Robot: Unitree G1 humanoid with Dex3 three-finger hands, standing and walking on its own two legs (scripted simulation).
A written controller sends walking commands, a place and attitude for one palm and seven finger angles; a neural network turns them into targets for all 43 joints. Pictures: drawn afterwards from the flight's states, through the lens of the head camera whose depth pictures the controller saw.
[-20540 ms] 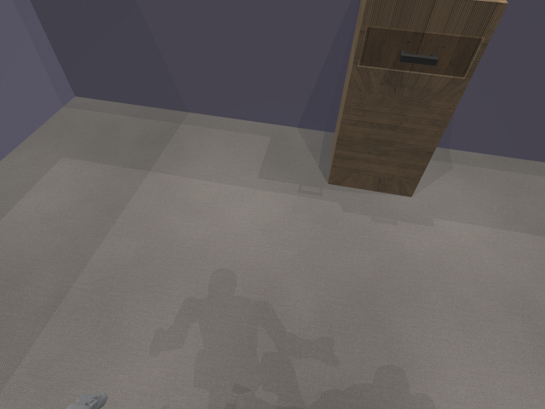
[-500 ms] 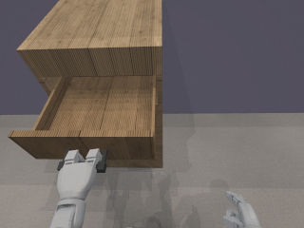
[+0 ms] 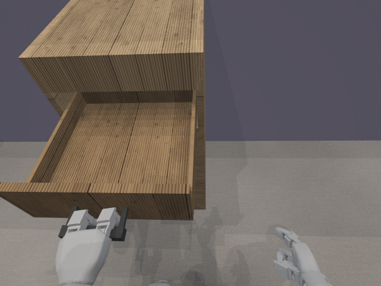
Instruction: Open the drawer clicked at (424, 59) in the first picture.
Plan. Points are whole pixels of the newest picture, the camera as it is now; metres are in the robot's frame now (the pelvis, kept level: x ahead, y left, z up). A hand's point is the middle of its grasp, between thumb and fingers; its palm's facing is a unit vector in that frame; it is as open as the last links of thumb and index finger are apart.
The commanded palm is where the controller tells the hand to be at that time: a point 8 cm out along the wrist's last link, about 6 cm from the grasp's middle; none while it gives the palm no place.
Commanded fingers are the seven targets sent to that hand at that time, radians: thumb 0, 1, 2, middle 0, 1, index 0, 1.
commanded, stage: pull the drawer open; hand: left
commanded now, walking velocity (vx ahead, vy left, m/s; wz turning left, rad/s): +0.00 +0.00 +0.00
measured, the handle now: (96, 222) +0.24 +0.22 +0.01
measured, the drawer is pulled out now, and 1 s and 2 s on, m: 0.29 0.30 0.30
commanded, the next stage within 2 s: open the thumb to release the handle in 0.42 s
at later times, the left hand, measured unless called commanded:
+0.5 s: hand (97, 262) +0.17 +0.20 -0.01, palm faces -0.02 -0.12 -0.99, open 5.9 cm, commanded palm +0.15 +0.21 +0.04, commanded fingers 0.00 0.90 0.90 -0.40 -1.35 -0.40 -1.35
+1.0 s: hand (90, 260) +0.17 +0.22 -0.01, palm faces +0.00 -0.12 -0.99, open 11.9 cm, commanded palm +0.14 +0.21 +0.04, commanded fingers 0.00 -0.50 0.30 -0.30 -1.20 -0.30 -1.20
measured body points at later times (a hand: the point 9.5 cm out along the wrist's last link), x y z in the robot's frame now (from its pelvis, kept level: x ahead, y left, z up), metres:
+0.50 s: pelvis +0.00 -0.01 -0.01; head +0.06 -0.04 +0.43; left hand +0.17 +0.21 +0.05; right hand +0.20 -0.23 -0.12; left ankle +0.00 +0.13 -0.68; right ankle -0.01 -0.09 -0.68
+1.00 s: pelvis -0.01 +0.00 +0.00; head +0.04 -0.03 +0.45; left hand +0.17 +0.22 +0.05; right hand +0.20 -0.22 -0.10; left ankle +0.00 +0.13 -0.68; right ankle -0.01 -0.09 -0.68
